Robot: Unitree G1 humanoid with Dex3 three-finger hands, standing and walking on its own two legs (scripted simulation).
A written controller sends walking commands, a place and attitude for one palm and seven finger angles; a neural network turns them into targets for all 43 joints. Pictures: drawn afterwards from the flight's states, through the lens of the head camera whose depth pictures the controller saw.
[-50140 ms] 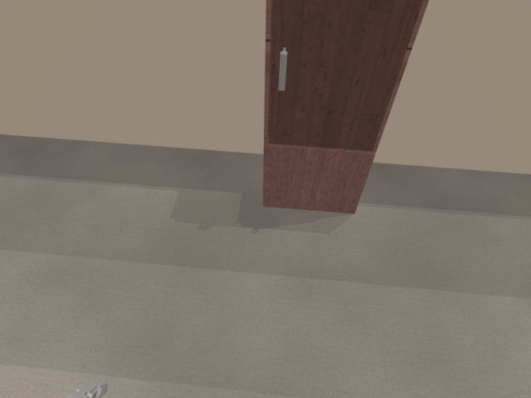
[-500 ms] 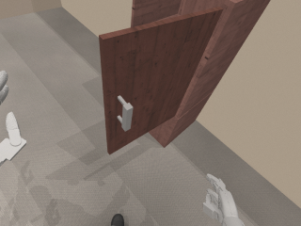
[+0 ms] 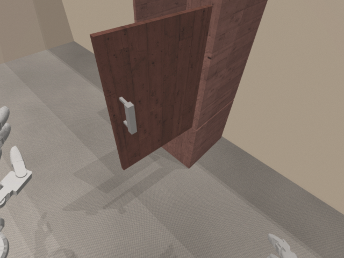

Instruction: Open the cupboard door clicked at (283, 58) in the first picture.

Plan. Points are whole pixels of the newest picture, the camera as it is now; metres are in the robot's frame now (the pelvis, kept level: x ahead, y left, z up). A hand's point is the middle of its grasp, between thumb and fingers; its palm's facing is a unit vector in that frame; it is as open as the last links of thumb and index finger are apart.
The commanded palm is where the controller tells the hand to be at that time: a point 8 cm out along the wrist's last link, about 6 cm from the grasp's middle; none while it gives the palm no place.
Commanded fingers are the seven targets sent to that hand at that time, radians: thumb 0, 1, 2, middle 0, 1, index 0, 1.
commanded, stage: stop stepping back and stand still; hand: left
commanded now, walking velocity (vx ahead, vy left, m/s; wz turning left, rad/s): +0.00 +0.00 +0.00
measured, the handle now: (127, 115) +0.54 +0.17 +0.00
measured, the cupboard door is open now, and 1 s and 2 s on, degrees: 84 84 84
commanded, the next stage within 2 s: let the arm hang, fingers relaxed in 1.24 s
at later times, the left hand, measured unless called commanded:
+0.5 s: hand (13, 218) +0.15 +0.24 +0.16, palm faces +0.45 -0.80 -0.40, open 7.4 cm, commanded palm +0.07 +0.29 +0.19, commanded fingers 0.00 0.90 0.90 -0.20 -0.30 -0.20 -0.30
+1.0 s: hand out of the picture +0.13 +0.29 +0.17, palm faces +0.45 -0.78 -0.44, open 7.4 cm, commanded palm +0.07 +0.33 +0.19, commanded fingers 0.00 0.90 0.90 -0.20 -0.30 -0.20 -0.30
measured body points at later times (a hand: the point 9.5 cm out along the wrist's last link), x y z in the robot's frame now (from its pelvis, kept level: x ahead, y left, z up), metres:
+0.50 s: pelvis -0.05 -0.01 +0.01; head -0.04 -0.01 +0.46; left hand +0.12 +0.28 +0.18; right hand +0.11 -0.26 -0.08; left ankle -0.07 +0.12 -0.73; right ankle -0.02 -0.08 -0.73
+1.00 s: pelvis -0.07 +0.03 +0.01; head -0.06 +0.04 +0.46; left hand +0.10 +0.33 +0.19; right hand +0.09 -0.19 -0.08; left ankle -0.07 +0.12 -0.73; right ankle -0.02 -0.08 -0.73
